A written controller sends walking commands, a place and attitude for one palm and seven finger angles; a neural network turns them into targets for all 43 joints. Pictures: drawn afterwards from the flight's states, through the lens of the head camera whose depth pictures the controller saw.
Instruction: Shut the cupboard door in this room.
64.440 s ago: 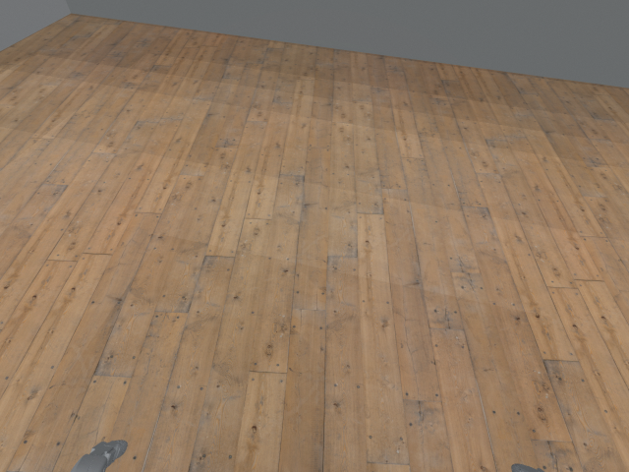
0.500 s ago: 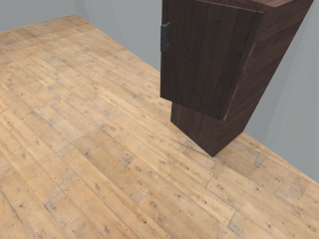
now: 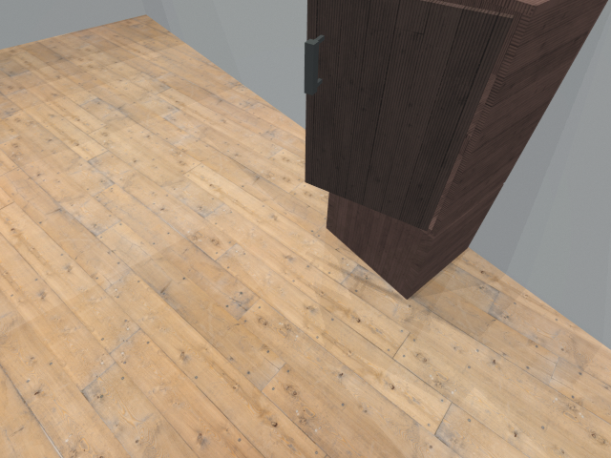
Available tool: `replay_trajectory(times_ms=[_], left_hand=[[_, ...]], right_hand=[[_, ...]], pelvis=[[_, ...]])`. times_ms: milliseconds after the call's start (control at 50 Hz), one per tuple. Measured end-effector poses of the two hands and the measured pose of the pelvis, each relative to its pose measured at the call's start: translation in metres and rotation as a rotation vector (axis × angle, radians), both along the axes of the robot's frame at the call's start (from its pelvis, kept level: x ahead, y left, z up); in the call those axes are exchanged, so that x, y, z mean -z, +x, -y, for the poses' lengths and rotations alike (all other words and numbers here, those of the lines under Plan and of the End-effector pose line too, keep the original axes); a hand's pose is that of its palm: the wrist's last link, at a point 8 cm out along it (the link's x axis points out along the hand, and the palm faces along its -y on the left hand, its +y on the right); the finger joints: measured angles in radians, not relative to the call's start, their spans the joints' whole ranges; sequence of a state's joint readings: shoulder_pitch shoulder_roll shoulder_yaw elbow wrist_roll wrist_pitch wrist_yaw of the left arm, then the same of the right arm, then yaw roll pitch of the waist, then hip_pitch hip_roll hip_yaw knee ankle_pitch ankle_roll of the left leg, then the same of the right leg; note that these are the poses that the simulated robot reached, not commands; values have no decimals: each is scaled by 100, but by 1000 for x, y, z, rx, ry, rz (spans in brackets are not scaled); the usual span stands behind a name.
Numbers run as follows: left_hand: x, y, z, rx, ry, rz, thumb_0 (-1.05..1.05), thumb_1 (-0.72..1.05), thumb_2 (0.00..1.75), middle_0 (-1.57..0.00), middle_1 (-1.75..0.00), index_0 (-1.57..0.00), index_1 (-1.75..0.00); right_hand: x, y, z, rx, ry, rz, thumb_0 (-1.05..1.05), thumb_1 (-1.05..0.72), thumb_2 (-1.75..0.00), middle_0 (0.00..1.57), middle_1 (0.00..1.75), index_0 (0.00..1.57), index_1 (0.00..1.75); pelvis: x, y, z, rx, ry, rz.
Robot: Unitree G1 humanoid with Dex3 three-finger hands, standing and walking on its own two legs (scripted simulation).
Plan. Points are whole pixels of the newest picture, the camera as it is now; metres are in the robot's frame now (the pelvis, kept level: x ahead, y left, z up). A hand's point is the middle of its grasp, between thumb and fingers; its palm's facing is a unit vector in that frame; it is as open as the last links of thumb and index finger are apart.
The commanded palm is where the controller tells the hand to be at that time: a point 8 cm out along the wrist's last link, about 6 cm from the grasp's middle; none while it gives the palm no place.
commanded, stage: walk to a spot facing it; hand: left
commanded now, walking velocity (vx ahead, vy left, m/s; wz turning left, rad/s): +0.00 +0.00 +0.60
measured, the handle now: (315, 64) +0.95 +0.02 +0.06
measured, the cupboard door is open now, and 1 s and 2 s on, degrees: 20 20 20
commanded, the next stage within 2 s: turn to face it in 1.48 s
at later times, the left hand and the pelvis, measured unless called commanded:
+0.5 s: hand out of the picture +0.02 +0.25 -0.18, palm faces +0.27 -0.93 -0.25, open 7.4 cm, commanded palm none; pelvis +0.00 +0.03 -0.01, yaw +16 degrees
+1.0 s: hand out of the picture -0.05 +0.18 -0.17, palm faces +0.60 -0.76 -0.26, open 7.4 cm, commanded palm none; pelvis +0.04 +0.00 -0.01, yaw +38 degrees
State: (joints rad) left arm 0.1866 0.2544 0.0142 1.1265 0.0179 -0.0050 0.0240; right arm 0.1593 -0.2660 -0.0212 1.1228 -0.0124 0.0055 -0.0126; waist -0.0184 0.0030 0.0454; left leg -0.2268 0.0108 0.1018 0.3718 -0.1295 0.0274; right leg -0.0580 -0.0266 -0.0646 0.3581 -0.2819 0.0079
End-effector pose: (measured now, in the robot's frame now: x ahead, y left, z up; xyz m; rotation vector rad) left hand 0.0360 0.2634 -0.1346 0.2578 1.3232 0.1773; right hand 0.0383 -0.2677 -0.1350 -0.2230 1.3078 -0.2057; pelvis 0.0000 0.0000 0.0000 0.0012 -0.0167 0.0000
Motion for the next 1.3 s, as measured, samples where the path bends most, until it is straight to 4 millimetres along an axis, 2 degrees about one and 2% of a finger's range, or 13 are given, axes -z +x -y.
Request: replay_trajectory(times_ms=[120, 220, 320, 440, 560, 700, 780, 860, 980, 1080, 1160, 1220, 1300], left_hand=[[8, 2, 8, -58, -11, 32, 1, 91, 90, -20, -30, -20, -30], [25, -14, 6, -137, -37, 39, 0, 91, 90, -20, -30, -20, -30], [46, -33, -8, -214, -66, 8, 1, 91, 90, -20, -30, -20, -30], [25, -35, -24, -262, -48, 24, 1, 91, 90, -20, -30, -20, -30], [6, -27, -31, -306, -10, 112, 1, 91, 90, -20, -30, -20, -29], [-6, -29, -10, -370, 22, 180, 1, 91, 90, -20, -30, -19, -29], [-8, -54, 12, -440, 45, 163, 1, 91, 90, -20, -30, -20, -30], [-12, -81, 32, -525, 28, 97, 1, 91, 90, -20, -30, -20, -30], [-3, -110, 48, -649, -8, 55, 1, 91, 90, -20, -30, -20, -30], [18, -144, 51, -769, -56, 18, 1, 91, 90, -20, -30, -20, -30], [37, -169, 41, -823, -95, -49, 1, 91, 90, -20, -30, -20, -30], [31, -162, 17, -836, -80, -35, 1, 91, 90, -20, -30, -20, -30], [15, -130, -24, -843, -36, 89, 1, 91, 90, -20, -30, -19, -29]], right_hand=[[11, 7, -12, -41, 30, -33, 0, -91, -90, 20, 30, 20, 30], [20, 19, -30, -91, 41, -66, 0, -91, -90, 20, 30, 20, 30], [25, 41, -51, -162, 27, -35, 0, -91, -89, 20, 30, 20, 30], [12, 50, -64, -233, 20, -36, 0, -91, -89, 20, 30, 20, 30], [1, 67, -60, -297, 16, -41, 0, -91, -89, 20, 30, 21, 30], [7, 101, -39, -368, 24, -20, 0, -91, -89, 20, 30, 21, 30], [12, 132, -31, -418, 32, -2, 0, -91, -89, 20, 30, 20, 30], [4, 164, -40, -484, 48, 26, 0, -91, -90, 20, 30, 20, 30], [2, 204, -79, -619, 52, 17, 0, -91, -90, 19, 30, 20, 30], [6, 240, -146, -777, 55, 46, 0, -91, -90, 19, 30, 20, 30], [6, 263, -198, -855, 74, 160, 0, -91, -90, 19, 30, 20, 30], [-5, 263, -215, -864, 76, 188, 0, -91, -89, 20, 30, 20, 30], [-12, 254, -222, -874, 61, 133, 0, -91, -89, 20, 30, 20, 30]], pelvis=[[8, 1, 2, -56, -5, -3], [19, 5, -6, -130, -17, 17], [32, 7, -23, -192, -12, 15], [16, 1, -28, -247, -30, -18], [6, 1, -19, -315, -48, -46], [8, 10, 5, -411, -44, -50], [11, 19, 16, -464, -11, -48], [3, 30, 14, -530, 7, -37], [4, 41, 3, -641, 16, -30], [16, 47, -23, -722, 2, -28], [29, 48, -47, -747, 0, -14], [21, 53, -60, -768, -10, 2], [8, 64, -75, -809, -19, 10]])
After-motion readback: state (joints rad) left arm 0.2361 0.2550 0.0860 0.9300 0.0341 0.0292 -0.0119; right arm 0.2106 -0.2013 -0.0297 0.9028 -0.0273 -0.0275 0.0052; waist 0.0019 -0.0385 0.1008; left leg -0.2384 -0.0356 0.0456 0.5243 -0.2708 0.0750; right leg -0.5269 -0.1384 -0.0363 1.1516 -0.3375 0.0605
